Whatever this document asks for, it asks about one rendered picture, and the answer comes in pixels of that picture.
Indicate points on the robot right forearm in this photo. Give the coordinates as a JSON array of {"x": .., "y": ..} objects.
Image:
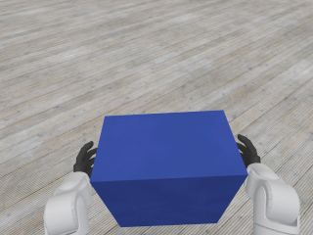
[{"x": 276, "y": 205}]

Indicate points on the robot left hand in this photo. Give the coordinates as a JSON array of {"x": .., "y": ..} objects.
[{"x": 83, "y": 162}]

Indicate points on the robot left forearm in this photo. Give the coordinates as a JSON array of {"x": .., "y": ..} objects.
[{"x": 66, "y": 213}]

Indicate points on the carton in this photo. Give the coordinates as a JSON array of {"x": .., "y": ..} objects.
[{"x": 167, "y": 169}]

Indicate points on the robot right hand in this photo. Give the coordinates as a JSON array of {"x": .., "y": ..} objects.
[{"x": 248, "y": 151}]

